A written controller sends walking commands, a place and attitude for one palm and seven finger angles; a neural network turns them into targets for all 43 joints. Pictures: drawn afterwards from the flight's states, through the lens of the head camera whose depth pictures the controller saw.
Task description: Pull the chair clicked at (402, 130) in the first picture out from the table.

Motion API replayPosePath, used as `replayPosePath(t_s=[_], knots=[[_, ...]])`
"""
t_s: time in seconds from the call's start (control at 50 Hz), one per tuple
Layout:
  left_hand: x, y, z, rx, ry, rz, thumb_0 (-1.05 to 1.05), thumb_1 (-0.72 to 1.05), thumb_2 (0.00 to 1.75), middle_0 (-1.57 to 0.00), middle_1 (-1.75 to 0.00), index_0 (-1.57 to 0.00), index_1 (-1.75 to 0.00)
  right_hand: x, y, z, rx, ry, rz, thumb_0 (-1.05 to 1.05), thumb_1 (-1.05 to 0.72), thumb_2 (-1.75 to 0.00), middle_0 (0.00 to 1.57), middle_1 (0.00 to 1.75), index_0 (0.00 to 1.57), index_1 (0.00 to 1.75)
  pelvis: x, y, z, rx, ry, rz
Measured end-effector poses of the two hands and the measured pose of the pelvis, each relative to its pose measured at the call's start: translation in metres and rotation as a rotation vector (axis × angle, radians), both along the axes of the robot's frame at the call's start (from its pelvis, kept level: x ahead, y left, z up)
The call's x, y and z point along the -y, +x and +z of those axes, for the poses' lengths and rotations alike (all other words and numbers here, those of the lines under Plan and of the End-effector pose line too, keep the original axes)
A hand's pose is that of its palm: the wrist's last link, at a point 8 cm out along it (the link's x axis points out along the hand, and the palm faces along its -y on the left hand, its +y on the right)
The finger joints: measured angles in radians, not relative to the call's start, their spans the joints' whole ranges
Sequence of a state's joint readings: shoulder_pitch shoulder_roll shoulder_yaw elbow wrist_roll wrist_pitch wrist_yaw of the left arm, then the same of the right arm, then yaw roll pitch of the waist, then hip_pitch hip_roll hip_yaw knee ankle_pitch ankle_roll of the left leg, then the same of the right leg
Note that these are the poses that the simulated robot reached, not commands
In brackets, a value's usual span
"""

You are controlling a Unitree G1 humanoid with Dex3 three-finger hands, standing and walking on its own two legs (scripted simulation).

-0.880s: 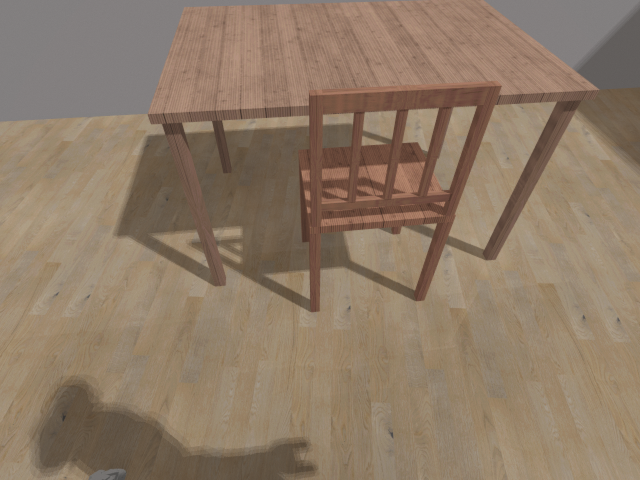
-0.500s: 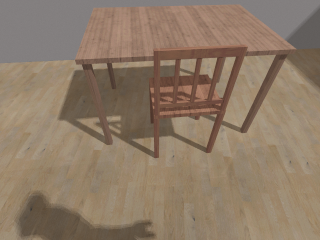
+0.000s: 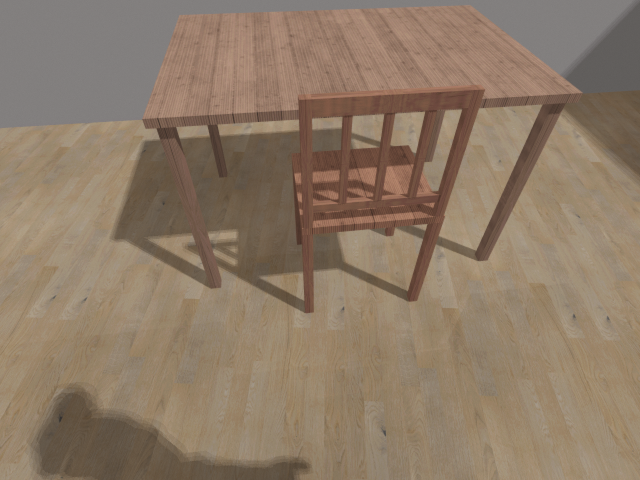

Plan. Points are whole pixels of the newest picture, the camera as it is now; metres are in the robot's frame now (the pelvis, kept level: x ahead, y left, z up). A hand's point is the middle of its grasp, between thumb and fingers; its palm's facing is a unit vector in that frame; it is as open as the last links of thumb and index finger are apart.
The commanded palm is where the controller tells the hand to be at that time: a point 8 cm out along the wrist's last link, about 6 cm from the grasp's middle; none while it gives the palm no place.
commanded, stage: look at it before walking up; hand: left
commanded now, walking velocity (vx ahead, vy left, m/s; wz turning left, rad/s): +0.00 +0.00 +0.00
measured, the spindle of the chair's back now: (383, 158) +0.88 -0.12 -0.11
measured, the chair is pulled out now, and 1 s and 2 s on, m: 0.00 0.00 0.00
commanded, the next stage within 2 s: walk to a spot facing it in 0.56 s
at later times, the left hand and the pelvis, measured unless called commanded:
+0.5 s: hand out of the picture +0.07 +0.25 -0.15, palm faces -0.01 -0.94 -0.34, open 7.4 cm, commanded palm none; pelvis +0.00 +0.00 +0.00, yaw +0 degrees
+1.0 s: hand out of the picture +0.06 +0.21 -0.18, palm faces -0.11 -0.95 -0.28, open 7.4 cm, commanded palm none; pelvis -0.01 -0.01 -0.02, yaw -9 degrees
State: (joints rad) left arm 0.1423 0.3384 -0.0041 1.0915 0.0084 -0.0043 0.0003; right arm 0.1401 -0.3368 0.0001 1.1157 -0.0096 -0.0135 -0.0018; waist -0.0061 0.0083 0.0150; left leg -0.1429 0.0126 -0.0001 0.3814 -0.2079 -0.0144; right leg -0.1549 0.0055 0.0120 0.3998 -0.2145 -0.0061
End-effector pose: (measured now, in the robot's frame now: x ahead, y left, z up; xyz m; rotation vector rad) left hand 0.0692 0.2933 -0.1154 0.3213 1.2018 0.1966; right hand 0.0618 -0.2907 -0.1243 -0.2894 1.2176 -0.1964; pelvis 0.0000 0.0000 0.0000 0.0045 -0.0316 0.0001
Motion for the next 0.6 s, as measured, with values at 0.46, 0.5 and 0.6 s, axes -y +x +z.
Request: replayPosePath(t_s=[0.46, 0.5, 0.6], knots=[[0.002, -0.001, -0.002, -0.002, -0.011, 0.006, 0.00, 0.90, 0.90, -0.21, -0.30, -0.21, -0.30, -0.001, 0.005, 0.004, 0.006, -0.005, 0.007, 0.01, -0.90, -0.90, 0.20, 0.30, 0.20, 0.30, 0.000, 0.001, 0.001, -0.001, -0.002, 0.002], [0.001, -0.003, -0.002, -0.006, -0.010, 0.008, 0.00, 0.90, 0.90, -0.21, -0.30, -0.21, -0.30, -0.001, 0.005, 0.004, 0.004, -0.005, 0.008, 0.01, -0.90, -0.90, 0.20, 0.30, 0.20, 0.30, 0.000, 0.001, 0.001, -0.001, -0.003, 0.002], [0.000, -0.006, -0.002, -0.016, -0.008, 0.013, 0.00, 0.90, 0.90, -0.21, -0.30, -0.21, -0.29, -0.002, 0.006, 0.003, 0.001, -0.005, 0.011, 0.01, -0.90, -0.90, 0.20, 0.30, 0.20, 0.30, -0.001, 0.002, 0.002, -0.001, -0.003, 0.003]])
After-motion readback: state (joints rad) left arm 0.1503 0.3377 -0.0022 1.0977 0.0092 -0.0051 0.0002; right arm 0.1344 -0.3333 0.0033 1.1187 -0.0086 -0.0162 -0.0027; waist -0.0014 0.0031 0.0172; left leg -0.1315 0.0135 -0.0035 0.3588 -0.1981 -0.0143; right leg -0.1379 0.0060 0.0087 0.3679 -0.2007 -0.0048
